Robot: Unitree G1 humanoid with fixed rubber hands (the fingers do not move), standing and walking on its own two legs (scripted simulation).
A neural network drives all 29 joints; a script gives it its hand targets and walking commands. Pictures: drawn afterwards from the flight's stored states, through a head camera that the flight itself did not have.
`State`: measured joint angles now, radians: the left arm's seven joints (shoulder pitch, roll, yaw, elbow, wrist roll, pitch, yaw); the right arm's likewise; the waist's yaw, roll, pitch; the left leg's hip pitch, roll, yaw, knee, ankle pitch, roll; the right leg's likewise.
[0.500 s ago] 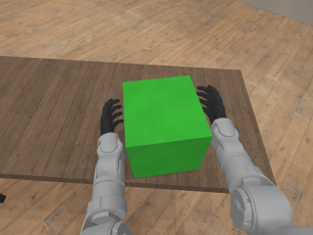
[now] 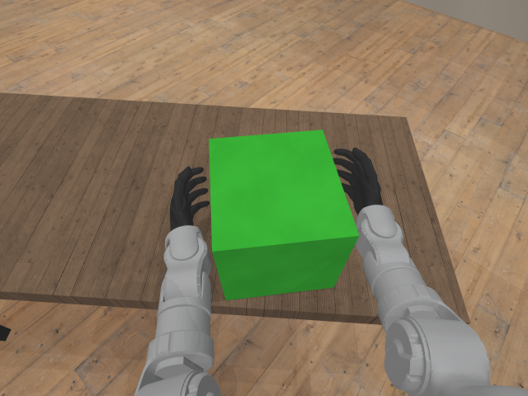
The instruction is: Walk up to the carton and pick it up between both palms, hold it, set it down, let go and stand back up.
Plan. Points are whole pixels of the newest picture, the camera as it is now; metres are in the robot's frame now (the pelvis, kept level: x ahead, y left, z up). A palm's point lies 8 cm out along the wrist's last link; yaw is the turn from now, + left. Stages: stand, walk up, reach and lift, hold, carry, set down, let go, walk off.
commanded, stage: set down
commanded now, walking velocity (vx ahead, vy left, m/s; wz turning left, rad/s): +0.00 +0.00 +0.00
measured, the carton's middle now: (273, 216) +0.40 +0.03 +0.00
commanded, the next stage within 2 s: none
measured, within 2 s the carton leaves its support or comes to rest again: neither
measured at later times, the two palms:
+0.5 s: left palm (185, 221) +0.35 +0.17 +0.05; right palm (366, 202) +0.41 -0.11 +0.05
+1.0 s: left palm (187, 226) +0.36 +0.17 +0.02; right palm (364, 193) +0.43 -0.12 +0.04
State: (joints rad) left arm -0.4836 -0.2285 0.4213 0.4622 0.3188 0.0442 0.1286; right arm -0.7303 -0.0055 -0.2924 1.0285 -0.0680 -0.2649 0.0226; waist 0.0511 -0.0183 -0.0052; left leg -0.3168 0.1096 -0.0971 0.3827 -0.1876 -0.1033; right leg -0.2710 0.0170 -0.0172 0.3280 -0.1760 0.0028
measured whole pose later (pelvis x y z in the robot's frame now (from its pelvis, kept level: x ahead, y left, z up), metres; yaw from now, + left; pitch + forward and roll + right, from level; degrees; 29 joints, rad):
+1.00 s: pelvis +0.01 +0.00 +0.00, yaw +0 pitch +13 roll -2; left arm -0.48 -0.12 0.25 0.67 0.19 -0.06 0.25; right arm -0.79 -0.17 0.07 1.17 0.15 -0.25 0.00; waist 0.08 -0.02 -0.10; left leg -0.43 0.11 -0.10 0.38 -0.18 -0.11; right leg -0.38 0.02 -0.02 0.33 -0.17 0.00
